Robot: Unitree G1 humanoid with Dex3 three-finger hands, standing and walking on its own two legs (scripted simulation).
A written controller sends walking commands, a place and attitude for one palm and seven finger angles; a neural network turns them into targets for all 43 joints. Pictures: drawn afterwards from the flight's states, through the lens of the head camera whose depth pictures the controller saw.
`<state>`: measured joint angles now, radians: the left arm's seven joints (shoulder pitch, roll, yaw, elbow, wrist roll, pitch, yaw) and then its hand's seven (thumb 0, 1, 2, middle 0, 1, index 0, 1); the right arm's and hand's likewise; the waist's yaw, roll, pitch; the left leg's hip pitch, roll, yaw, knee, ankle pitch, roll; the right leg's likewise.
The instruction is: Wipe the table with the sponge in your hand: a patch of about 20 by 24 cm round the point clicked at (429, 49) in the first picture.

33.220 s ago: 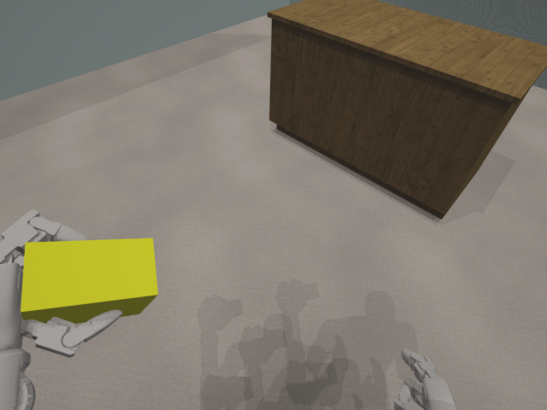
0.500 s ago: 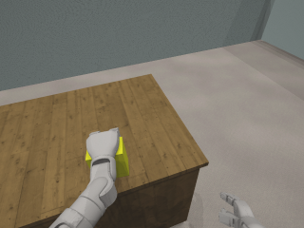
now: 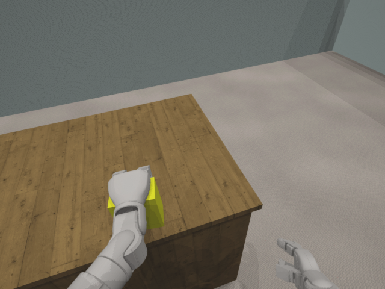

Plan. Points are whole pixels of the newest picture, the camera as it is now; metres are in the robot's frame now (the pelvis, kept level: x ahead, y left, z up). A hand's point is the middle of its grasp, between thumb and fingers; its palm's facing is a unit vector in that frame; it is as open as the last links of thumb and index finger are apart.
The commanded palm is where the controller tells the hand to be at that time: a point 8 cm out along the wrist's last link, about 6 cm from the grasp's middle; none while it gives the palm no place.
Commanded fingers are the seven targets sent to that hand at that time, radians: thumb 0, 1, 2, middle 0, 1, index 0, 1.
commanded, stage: slide back across to the middle lane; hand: left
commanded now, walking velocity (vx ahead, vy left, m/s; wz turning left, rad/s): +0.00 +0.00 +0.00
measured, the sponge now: (140, 210) +0.30 +0.18 -0.02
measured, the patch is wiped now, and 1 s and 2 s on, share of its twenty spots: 1.00 1.00 1.00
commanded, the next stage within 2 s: wipe forward along the middle lane in 0.66 s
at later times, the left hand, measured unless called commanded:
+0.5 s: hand (118, 206) +0.28 +0.21 +0.03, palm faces +0.00 -0.13 -0.99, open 10.3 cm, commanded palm +0.24 +0.22 +0.08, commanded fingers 0.00 0.10 1.30 -1.20 -1.60 -1.20 -1.60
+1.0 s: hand (106, 207) +0.28 +0.24 +0.03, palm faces -0.03 -0.10 -0.99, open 10.3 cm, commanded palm +0.26 +0.24 +0.07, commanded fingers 0.00 0.10 1.30 -1.20 -1.60 -1.20 -1.60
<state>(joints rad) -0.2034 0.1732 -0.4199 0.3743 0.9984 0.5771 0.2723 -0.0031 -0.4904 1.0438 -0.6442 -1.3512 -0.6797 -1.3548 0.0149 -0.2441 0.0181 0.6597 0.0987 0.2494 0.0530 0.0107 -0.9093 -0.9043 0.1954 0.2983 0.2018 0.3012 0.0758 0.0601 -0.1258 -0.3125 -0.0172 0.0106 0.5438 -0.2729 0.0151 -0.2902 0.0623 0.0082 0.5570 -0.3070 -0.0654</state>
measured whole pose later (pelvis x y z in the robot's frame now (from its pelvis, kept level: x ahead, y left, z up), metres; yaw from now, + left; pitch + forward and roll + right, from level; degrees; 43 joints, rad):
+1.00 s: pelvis +0.00 +0.00 +0.00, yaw +0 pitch +1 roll +0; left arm -0.07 0.28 -0.23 0.26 0.99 0.44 0.20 -0.02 -0.51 1.05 -0.67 -1.33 -0.71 -1.34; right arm 0.04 -0.25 0.02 0.68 0.08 0.16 -0.02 0.01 -0.91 -0.90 0.20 0.30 0.20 0.30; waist 0.08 0.07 -0.09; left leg -0.27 -0.02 0.01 0.50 -0.25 0.02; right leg -0.24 0.06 0.02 0.50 -0.28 -0.06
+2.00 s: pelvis -0.01 +0.00 -0.01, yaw +1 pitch +10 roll -1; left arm -0.58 0.43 -0.09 0.90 1.01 0.21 0.22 0.00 -0.53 1.05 -0.70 -1.32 -0.73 -1.32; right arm 0.19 -0.28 -0.01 0.70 0.09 0.17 -0.04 0.01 -0.91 -0.90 0.20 0.30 0.20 0.30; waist 0.00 0.05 -0.12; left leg -0.52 -0.01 -0.02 0.61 -0.27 0.02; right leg -0.47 0.08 -0.02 0.57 -0.28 -0.06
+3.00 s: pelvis +0.02 +0.05 +0.00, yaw +0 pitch +12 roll -2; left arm -0.63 0.53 0.01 0.95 1.03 0.14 0.19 0.01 -0.53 1.05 -0.69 -1.32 -0.73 -1.33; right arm 0.23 -0.27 -0.01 0.70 0.08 0.17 0.00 0.01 -0.91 -0.90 0.20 0.30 0.20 0.30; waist -0.03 0.04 -0.12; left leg -0.50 -0.04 0.01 0.60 -0.30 0.07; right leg -0.43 0.05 0.01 0.51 -0.29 -0.01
